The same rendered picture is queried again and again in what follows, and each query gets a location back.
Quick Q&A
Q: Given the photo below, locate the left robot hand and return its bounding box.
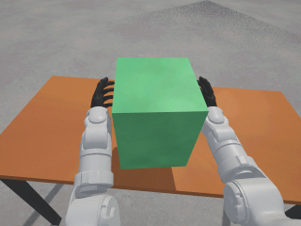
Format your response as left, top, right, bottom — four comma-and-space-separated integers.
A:
90, 77, 115, 108

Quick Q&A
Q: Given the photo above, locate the robot left forearm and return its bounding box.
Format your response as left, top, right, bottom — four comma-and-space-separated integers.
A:
65, 106, 114, 226

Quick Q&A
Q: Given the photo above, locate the table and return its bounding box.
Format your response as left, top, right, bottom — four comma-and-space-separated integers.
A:
0, 75, 301, 226

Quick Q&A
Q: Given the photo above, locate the right robot hand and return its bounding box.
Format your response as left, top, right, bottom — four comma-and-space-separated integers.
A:
197, 76, 217, 107

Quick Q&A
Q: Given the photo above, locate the robot right forearm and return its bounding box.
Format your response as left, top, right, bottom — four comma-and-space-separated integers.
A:
200, 106, 285, 211

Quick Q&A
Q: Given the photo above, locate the robot left upper arm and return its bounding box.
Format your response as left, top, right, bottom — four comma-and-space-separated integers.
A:
65, 194, 121, 226

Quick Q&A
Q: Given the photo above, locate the carton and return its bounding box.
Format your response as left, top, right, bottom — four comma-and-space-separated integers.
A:
111, 57, 209, 170

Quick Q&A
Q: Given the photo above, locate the robot right upper arm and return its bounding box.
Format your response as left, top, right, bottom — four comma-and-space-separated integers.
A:
223, 177, 301, 226

